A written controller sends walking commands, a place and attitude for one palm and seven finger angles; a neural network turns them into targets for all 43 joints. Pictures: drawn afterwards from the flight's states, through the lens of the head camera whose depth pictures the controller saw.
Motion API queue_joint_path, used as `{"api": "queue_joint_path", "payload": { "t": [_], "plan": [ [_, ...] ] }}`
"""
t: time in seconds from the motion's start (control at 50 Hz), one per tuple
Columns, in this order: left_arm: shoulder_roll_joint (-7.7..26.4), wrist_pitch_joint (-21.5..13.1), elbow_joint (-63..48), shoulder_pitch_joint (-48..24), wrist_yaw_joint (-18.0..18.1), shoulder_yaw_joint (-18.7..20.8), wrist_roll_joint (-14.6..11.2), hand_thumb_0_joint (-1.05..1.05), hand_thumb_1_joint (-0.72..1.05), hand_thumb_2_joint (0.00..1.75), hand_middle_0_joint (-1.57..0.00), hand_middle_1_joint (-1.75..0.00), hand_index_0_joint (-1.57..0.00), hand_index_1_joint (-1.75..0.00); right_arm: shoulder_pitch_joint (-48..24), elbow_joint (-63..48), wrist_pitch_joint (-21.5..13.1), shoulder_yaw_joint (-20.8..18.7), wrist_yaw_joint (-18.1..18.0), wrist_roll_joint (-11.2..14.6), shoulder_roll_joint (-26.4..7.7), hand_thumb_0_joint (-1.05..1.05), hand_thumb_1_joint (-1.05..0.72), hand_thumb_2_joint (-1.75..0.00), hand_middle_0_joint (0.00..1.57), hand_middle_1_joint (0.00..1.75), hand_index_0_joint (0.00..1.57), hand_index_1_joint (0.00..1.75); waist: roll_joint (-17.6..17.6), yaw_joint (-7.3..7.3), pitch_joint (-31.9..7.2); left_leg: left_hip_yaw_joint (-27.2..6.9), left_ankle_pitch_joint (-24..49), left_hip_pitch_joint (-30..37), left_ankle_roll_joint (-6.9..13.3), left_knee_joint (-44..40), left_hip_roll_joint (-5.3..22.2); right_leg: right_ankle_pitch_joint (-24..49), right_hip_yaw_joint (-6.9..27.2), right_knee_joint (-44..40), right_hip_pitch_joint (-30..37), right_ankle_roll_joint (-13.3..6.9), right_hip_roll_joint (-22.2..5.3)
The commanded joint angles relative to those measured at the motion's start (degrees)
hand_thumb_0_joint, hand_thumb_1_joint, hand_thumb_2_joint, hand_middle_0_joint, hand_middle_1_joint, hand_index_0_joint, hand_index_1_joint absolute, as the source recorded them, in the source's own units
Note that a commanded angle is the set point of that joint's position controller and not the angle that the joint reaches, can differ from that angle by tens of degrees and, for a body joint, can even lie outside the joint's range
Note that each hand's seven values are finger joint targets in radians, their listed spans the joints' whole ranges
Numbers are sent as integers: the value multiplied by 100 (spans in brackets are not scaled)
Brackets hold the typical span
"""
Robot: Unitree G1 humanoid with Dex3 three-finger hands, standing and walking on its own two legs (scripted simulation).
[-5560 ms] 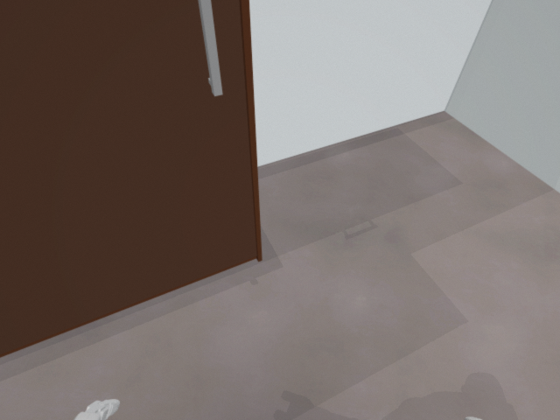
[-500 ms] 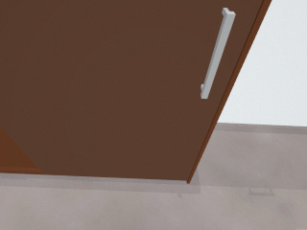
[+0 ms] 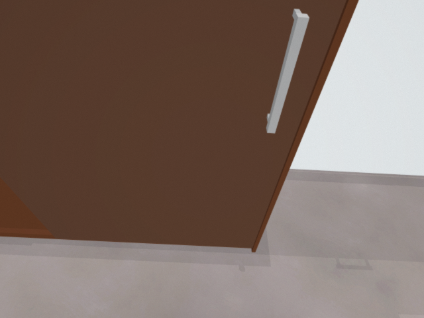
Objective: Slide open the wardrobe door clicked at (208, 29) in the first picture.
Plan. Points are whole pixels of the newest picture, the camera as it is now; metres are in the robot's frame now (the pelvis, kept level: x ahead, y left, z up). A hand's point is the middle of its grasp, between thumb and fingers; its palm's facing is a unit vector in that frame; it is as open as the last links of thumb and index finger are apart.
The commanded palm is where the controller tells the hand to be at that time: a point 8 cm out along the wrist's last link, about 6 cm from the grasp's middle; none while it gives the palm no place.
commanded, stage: look again from close up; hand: right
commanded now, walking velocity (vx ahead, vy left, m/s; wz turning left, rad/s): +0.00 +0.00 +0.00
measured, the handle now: (282, 78) +0.55 -0.11 +0.20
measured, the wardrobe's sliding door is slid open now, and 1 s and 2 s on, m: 0.00 0.00 0.00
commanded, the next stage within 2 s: shuffle to correct the standing spot in 0.50 s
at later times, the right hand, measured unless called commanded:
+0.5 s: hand out of the picture +0.01 -0.18 -0.17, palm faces +0.02 +0.98 -0.19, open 7.4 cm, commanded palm none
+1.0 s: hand out of the picture +0.01 -0.15 -0.18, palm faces +0.09 +0.98 -0.18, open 7.4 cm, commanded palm none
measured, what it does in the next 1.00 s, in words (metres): shifts its weight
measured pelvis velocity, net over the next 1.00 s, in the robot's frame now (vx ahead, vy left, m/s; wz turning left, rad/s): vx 0.06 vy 0.01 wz -0.02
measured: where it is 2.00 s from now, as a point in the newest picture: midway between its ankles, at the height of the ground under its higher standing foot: outside the picture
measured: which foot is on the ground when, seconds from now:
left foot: down 0.00-1.00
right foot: down 0.00-1.00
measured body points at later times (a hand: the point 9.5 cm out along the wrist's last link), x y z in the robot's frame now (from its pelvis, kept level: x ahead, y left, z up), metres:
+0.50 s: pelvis +0.00 -0.01 +0.00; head +0.02 -0.01 +0.45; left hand +0.00 +0.21 -0.16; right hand +0.01 -0.23 -0.16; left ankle +0.00 +0.12 -0.74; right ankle -0.01 -0.11 -0.74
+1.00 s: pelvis +0.06 +0.01 -0.01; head +0.08 +0.01 +0.44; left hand +0.05 +0.23 -0.17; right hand +0.01 -0.20 -0.17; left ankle -0.01 +0.12 -0.74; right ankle +0.01 -0.10 -0.72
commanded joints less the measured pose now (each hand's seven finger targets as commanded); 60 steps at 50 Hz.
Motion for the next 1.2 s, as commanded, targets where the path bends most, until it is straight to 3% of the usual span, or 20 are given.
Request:
{"api": "queue_joint_path", "payload": {
  "t": [0.0, 0.1, 0.34, 0.58, 0.62, 0.68, 0.76, 0.82, 0.86, 0.9, 0.94, 0.96, 0.98, 1.0, 1.02, 1.04, 1.06, 1.08, 1.12, 1.18],
  "plan": [
    [474, -110, -268, 280, 11, 3, -37, 0, 90, 90, -20, -30, -20, -30, 234, -276, -53, -52, -9, -22, -559, 0, -90, -90, 20, 30, 20, 30, 125, -13, 657, -456, 98, -151, 198, -447, 336, 303, 636, -1065, -513, -223, -486],
    [511, -102, -207, 323, -5, -1, -26, 0, 90, 90, -20, -30, -20, -30, 207, -331, -29, -50, 2, -19, -623, 0, -90, -90, 20, 30, 20, 30, 217, -34, 709, -460, 46, -157, 167, -483, 377, 39, 645, -1224, -514, -233, -433],
    [486, -136, -17, 320, 0, 1, -40, 0, 90, 90, -20, -30, -20, -30, 130, -370, -56, -82, 0, -16, -750, 0, -90, -90, 20, 30, 20, 30, 175, -20, 241, -509, 741, 73, 163, -459, 484, 946, 448, -975, -69, -205, -401],
    [475, -129, 80, 184, 27, 16, -54, 0, 90, 90, -20, -30, -20, -30, 135, -270, -61, -87, -2, -22, -751, 0, -90, -90, 20, 30, 20, 30, 152, -12, 246, -528, 1063, 85, 160, -523, 531, 1212, 375, -913, 109, -180, -413],
    [419, -93, 142, 264, 19, 14, -33, 0, 90, 90, -20, -30, -20, -30, 226, -226, -32, -89, 10, -48, -682, 0, -90, -90, 20, 30, 20, 30, 246, -1, 241, -458, 296, 62, 179, -470, 452, 491, 367, -881, 102, -210, -416],
    [492, -42, 88, 254, -10, 60, 12, 0, 90, 90, -20, -30, -20, -30, 223, -266, 13, -124, 62, -81, -665, 0, -90, -90, 20, 30, 20, 30, 52, 23, 622, -403, -839, -327, 235, -401, 346, -791, 531, -1085, -216, -287, -471],
    [586, -46, 1, 256, -24, 126, 24, 0, 90, 90, -20, -30, -20, -30, 314, -323, -12, -164, 122, -110, -615, 0, -90, -90, 20, 30, 20, 30, -157, 8, 895, -264, -888, -507, 278, -79, 212, -1229, 784, -1203, -457, -433, -649],
    [504, -107, -59, 265, -11, 125, 11, 0, 90, 90, -20, -30, -20, -30, 553, -274, -82, -198, 133, -106, -633, 0, -90, -90, 20, 30, 20, 30, 175, -66, 708, -432, -321, -229, 356, -111, 314, -305, 589, -683, -443, -453, -564],
    [340, -159, -114, 180, -3, 96, 6, 0, 90, 90, -20, -30, -20, -30, 859, -165, -138, -265, 107, -92, -792, 0, -90, -90, 20, 30, 20, 30, 790, -161, 487, -905, 502, 383, 526, -369, 702, 222, 1, 270, -810, -297, -197],
    [157, -156, -281, -135, -24, 74, 6, 0, 90, 90, -20, -30, -20, -30, 1314, -13, -171, -348, 57, -74, -992, 0, -90, -90, 20, 30, 20, 30, 1563, -314, 526, -1778, 1735, 972, 966, -824, 1405, -934, -379, 1337, -1682, -125, 87],
    [82, -162, -387, -457, -9, 43, -21, 0, 90, 90, -20, -30, -20, -30, 1414, 9, -197, -318, -16, -122, -853, 0, -90, -90, 20, 30, 20, 30, 1110, -392, 507, -1762, 4258, 1310, 1260, -592, 1664, -1383, -157, 1695, -1970, -82, -37],
    [20, -161, -335, -383, 3, 31, -61, 0, 90, 90, -20, -30, -20, -30, 1212, -38, -189, -297, -58, -138, -793, 0, -90, -90, 20, 30, 20, 30, 955, -270, 433, -1438, 5001, 1267, 1212, -346, 1574, -1294, -64, 1229, -1697, -65, -106],
    [-7, -150, -221, -144, 17, 15, -105, 0, 90, 90, -20, -30, -20, -30, 890, -135, -156, -254, -79, -115, -747, 0, -90, -90, 20, 30, 20, 30, 810, -63, 287, -1066, 5075, 956, 997, -62, 1344, -705, -29, 296, -967, -40, -114],
    [26, -159, -1, 389, 28, 20, -123, 0, 90, 90, -20, -30, -20, -30, 540, -247, -120, -227, -82, -59, -751, 0, -90, -90, 20, 30, 20, 30, 644, 221, -4, -576, 4654, 568, 625, 464, 932, 1000, -30, -686, 66, -58, -71],
    [400, -220, 162, 864, 77, 108, -81, 0, 90, 90, -20, -30, -20, -30, 423, -401, -104, -224, -80, 0, -645, 0, -90, -90, 20, 30, 20, 30, -30, 317, -303, -257, 3462, -80, 236, 1021, 459, 3756, 438, -403, 1055, -298, -577],
    [766, -219, 194, 1010, 145, 144, -81, 0, 90, 90, -20, -30, -20, -30, 406, -463, -98, -208, -105, 86, -625, 0, -90, -90, 20, 30, 20, 30, -888, 279, -619, -61, 885, -576, 5, 1304, 179, 6184, 1149, -327, 1626, -799, -1369],
    [751, -140, 164, 737, 143, 127, -100, 0, 90, 90, -20, -30, -20, -30, 470, -491, -34, -200, -140, 64, -579, 0, -90, -90, 20, 30, 20, 30, -956, 108, -544, -220, -1430, -614, -40, 1468, 136, 6658, 1153, -557, 1400, -1157, -1734],
    [724, -116, 119, 442, 164, 131, -82, 0, 90, 90, -20, -30, -20, -30, 325, -461, 51, -202, -145, 14, -562, 0, -90, -90, 20, 30, 20, 30, -1091, 81, -107, -263, -1714, -796, -70, 1634, 188, 6585, 1104, -700, 1207, -1196, -1705],
    [535, -65, 29, 216, 192, 110, -67, 0, 90, 90, -20, -30, -20, -30, 187, -470, 109, -193, -110, -26, -486, 0, -90, -90, 20, 30, 20, 30, -941, 51, 444, -213, -1549, -1032, -67, 1459, 270, 6539, 823, -687, 982, -1078, -1520],
    [731, 11, -147, 17, 186, 201, -34, 0, 90, 90, -20, -30, -20, -30, 374, -437, 143, -248, -55, -34, -439, 0, -90, -90, 20, 30, 20, 30, -592, -39, 152, 29, -591, -706, -62, 870, 184, 5834, 552, -503, 982, -884, -1319]
  ]
}}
